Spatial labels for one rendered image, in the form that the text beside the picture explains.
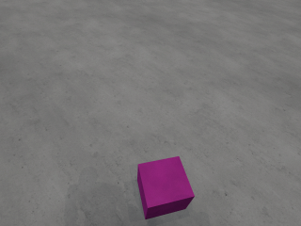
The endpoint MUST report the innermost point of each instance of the carton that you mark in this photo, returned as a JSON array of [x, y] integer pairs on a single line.
[[163, 186]]

